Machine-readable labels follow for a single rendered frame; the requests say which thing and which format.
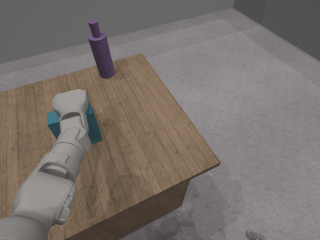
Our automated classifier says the table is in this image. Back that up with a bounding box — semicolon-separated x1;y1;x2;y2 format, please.
0;53;221;240

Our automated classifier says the robot left upper arm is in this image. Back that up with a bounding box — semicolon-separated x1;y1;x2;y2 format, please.
0;171;77;240

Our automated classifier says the robot left forearm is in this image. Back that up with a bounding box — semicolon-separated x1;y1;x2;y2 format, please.
12;109;92;213

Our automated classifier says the robot right hand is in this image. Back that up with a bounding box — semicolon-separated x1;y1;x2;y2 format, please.
245;230;266;240

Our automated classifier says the robot left hand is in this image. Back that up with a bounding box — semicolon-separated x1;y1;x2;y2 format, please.
51;89;91;117

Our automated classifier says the sponge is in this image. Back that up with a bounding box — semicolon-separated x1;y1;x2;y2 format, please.
47;102;103;144

